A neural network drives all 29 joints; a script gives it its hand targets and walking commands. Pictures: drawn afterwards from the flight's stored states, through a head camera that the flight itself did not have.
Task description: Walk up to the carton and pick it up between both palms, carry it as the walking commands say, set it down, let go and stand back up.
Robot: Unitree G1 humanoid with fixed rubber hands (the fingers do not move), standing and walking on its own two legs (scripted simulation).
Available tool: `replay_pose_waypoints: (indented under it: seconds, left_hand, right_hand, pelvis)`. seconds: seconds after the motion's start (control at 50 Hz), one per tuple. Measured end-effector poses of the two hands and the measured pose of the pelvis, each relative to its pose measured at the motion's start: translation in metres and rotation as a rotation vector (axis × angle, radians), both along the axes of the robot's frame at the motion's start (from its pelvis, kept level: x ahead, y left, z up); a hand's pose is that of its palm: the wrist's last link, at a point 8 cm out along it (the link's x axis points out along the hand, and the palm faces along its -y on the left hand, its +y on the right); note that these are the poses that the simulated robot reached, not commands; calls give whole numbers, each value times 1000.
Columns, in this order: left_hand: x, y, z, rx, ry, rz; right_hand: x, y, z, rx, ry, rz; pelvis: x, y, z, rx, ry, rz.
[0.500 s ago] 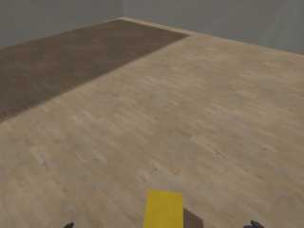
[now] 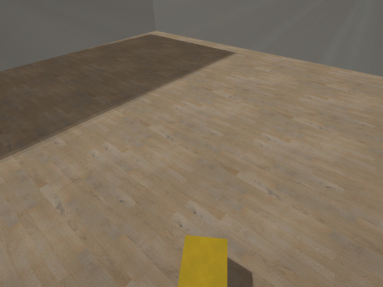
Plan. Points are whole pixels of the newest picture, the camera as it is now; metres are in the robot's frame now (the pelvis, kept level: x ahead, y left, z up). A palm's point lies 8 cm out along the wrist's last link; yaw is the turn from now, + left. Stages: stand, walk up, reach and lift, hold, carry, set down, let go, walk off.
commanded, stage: stand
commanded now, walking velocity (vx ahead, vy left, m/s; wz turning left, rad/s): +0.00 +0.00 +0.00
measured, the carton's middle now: (204, 272) +0.47 -0.01 -0.69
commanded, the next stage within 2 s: none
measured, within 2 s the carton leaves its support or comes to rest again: neither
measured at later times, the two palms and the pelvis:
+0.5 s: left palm out of the picture +0.03 +0.29 -0.12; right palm out of the picture +0.02 -0.28 -0.12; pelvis -0.01 +0.01 +0.00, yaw +0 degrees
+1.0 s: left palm out of the picture +0.04 +0.30 -0.12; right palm out of the picture +0.04 -0.28 -0.11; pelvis -0.01 +0.01 +0.00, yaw -1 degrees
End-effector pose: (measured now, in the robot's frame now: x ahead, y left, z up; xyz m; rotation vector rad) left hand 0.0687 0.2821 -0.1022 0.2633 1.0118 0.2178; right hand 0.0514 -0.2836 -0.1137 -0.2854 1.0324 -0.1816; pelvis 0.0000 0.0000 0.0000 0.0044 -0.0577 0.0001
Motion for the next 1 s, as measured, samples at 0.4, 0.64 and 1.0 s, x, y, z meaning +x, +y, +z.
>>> replay_pose_waypoints:
  seconds: [0.4, 0.64, 1.0]
  left_hand:
    - [-44, 8, -17, -18, 152, 39]
    - [-39, 12, -16, -21, 160, 35]
    - [-31, 14, -16, -23, 189, 17]
  right_hand:
    - [-43, -3, -7, -18, 140, -28]
    - [-15, 1, -1, -20, 89, -9]
    - [-8, 3, 1, -27, 117, -16]
  pelvis:
    - [-13, 5, 1, -2, -9, -5]
    - [-14, 10, 2, -4, -18, -8]
    - [-14, 13, 4, -2, -19, -15]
